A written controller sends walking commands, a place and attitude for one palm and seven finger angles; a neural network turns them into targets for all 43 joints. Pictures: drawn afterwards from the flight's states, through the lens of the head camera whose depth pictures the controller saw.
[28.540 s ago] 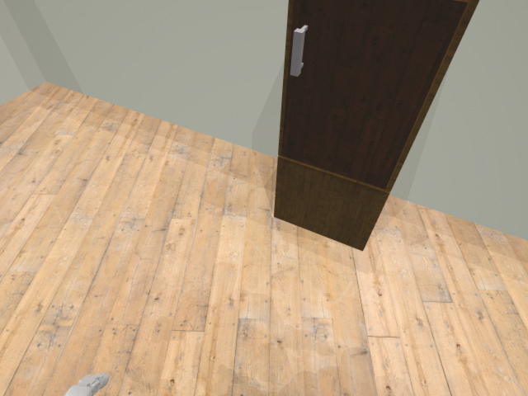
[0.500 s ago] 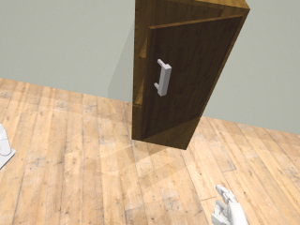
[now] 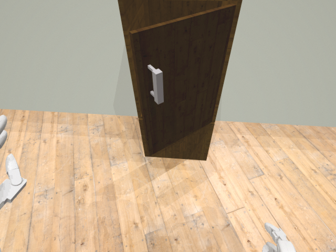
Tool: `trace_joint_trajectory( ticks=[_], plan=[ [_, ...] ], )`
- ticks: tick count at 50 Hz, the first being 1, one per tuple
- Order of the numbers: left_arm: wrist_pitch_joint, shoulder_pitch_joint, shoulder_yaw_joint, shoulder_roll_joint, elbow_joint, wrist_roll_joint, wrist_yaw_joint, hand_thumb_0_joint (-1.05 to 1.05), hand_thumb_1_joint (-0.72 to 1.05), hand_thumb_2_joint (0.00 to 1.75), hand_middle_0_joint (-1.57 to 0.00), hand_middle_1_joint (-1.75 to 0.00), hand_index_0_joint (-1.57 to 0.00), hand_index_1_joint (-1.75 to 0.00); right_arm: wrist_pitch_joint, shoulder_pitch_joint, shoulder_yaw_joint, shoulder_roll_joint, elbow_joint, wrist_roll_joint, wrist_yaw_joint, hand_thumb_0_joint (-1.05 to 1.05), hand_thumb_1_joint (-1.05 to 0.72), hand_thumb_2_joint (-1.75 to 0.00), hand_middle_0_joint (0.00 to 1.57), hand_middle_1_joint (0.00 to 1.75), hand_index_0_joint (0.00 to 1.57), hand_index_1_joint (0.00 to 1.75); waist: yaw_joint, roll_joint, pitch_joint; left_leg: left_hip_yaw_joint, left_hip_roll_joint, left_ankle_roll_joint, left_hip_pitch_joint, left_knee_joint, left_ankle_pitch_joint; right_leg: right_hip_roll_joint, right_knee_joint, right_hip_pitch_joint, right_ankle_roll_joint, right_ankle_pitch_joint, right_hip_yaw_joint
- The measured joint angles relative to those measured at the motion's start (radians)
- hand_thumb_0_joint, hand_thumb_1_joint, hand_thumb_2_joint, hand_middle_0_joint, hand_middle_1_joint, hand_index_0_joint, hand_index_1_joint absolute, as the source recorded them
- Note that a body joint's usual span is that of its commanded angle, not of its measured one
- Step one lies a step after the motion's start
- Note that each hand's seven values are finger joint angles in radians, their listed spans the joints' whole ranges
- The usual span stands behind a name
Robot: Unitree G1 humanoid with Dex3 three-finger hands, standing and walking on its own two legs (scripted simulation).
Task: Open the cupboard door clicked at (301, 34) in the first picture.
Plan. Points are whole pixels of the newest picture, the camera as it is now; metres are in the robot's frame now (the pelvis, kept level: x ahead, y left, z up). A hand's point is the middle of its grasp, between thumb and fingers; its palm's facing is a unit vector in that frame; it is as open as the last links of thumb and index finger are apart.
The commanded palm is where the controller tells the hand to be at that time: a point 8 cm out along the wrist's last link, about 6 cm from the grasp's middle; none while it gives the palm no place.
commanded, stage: stop stepping back and stand still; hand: left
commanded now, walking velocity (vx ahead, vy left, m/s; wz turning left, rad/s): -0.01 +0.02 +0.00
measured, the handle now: (154, 84) +0.61 +0.06 +0.07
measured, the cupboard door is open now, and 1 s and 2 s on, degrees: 39 39 39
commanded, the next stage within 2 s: let the arm hang, fingers relaxed in 1.44 s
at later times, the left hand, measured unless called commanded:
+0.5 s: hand out of the picture +0.22 +0.33 +0.16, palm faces +0.38 -0.80 -0.46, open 7.4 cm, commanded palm +0.16 +0.37 +0.17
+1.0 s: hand out of the picture +0.20 +0.35 +0.15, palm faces +0.43 -0.78 -0.45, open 7.4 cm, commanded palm +0.14 +0.39 +0.17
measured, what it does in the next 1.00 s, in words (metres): steps on the spot: left foot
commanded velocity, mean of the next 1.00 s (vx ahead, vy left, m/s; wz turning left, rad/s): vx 0.00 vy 0.00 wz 0.00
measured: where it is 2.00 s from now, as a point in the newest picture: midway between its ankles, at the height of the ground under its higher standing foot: outside the picture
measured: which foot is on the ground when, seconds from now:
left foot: up 0.00-0.14, down 0.16-1.00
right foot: down 0.00-1.00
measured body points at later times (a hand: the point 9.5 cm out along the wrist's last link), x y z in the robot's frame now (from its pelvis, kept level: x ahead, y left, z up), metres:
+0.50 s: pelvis +0.02 +0.07 +0.00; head +0.03 +0.08 +0.45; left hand +0.19 +0.37 +0.18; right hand +0.19 -0.15 -0.08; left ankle +0.04 +0.14 -0.75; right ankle +0.00 -0.03 -0.75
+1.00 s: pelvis +0.00 +0.08 +0.00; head +0.01 +0.09 +0.45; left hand +0.17 +0.39 +0.17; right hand +0.17 -0.15 -0.09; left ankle +0.04 +0.15 -0.75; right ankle +0.00 -0.03 -0.75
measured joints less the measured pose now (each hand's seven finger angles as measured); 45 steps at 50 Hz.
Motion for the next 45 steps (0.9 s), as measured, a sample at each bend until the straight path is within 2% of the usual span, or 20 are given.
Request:
trace_joint_trajectory(
  ticks=[5,8,9,11,14,26,33,39,45],
  plan=[
    [0.003,0.032,0.009,0.011,-0.032,-0.008,-0.003,0.01,0.89,0.9,-0.22,-0.3,-0.21,-0.3,-0.006,-0.017,0.0,0.004,-0.029,0.002,0.007,0.02,-0.91,-0.9,0.2,0.3,0.2,0.29,0.015,0.003,0.006,0.002,-0.002,0.01,0.059,-0.157,0.035,0.011,-0.003,0.007,0.003,-0.001,0.011],
    [0.014,0.037,-0.001,0.004,-0.054,-0.014,-0.004,0.01,0.89,0.9,-0.21,-0.3,-0.21,-0.3,-0.013,-0.015,0.004,0.002,-0.041,0.002,0.011,0.02,-0.91,-0.9,0.2,0.3,0.2,0.29,0.027,0.029,0.006,-0.013,0.004,0.02,0.122,-0.272,0.104,0.032,0.019,0.005,0.015,-0.02,0.001],
    [0.017,0.033,-0.005,0.003,-0.06,-0.015,-0.005,0.01,0.89,0.9,-0.21,-0.3,-0.21,-0.3,-0.016,-0.016,0.005,0.002,-0.041,0.002,0.011,0.02,-0.91,-0.9,0.2,0.3,0.2,0.29,0.031,0.04,0.007,-0.022,0.012,0.007,0.139,-0.295,0.088,0.041,0.031,0.002,0.02,-0.03,-0.005],
    [0.025,0.008,-0.013,0.003,-0.058,-0.016,-0.007,0.01,0.89,0.9,-0.21,-0.3,-0.21,-0.3,-0.01,-0.025,0.009,0.018,-0.029,0.004,0.01,0.02,-0.91,-0.9,0.2,0.3,0.2,0.29,0.042,0.028,0.018,-0.023,0.002,-0.015,0.146,-0.294,0.069,0.03,0.043,0.007,0.038,-0.043,-0.006],
    [0.038,-0.009,-0.01,-0.002,-0.059,-0.014,-0.011,0.01,0.89,0.9,-0.21,-0.3,-0.21,-0.3,-0.005,-0.038,0.027,0.034,-0.035,0.002,0.013,0.02,-0.91,-0.89,0.2,0.3,0.2,0.29,0.054,0.023,0.028,-0.014,-0.004,-0.009,0.148,-0.284,0.065,0.024,0.033,0.016,0.045,-0.037,0.003],
    [0.067,0.02,0.004,0.043,-0.101,-0.028,-0.03,0.01,0.89,0.9,-0.21,-0.3,-0.21,-0.3,-0.007,-0.042,0.077,0.076,-0.067,-0.007,0.014,0.02,-0.9,-0.89,0.2,0.3,0.2,0.3,0.029,0.019,0.022,0.01,-0.053,0.046,0.147,-0.322,0.084,-0.027,0.027,0.001,0.09,-0.031,0.022],
    [0.074,0.039,0.011,0.039,-0.093,-0.028,-0.031,0.01,0.89,0.9,-0.21,-0.3,-0.21,-0.3,-0.012,-0.021,0.075,0.065,-0.055,-0.013,0.005,0.02,-0.9,-0.89,0.2,0.3,0.2,0.3,0.034,0.01,0.016,0.016,-0.08,0.067,0.147,-0.351,0.105,-0.054,0.036,-0.014,0.113,-0.031,0.026],
    [0.077,0.026,0.0,0.02,-0.098,-0.016,-0.025,0.01,0.89,0.9,-0.21,-0.3,-0.21,-0.3,-0.025,-0.014,0.065,0.056,-0.042,-0.017,0.0,0.02,-0.9,-0.89,0.2,0.3,0.2,0.3,0.041,0.004,0.021,0.018,-0.1,0.074,0.157,-0.377,0.127,-0.071,0.062,-0.027,0.124,-0.038,0.034],
    [0.063,0.023,-0.001,0.007,-0.079,-0.009,-0.021,0.01,0.89,0.9,-0.21,-0.3,-0.21,-0.3,-0.024,-0.013,0.06,0.053,-0.037,-0.013,0.002,0.02,-0.9,-0.89,0.2,0.3,0.2,0.3,0.033,0.027,0.008,0.006,-0.088,0.065,0.151,-0.369,0.128,-0.059,0.028,-0.012,0.115,-0.018,0.022]
  ],
)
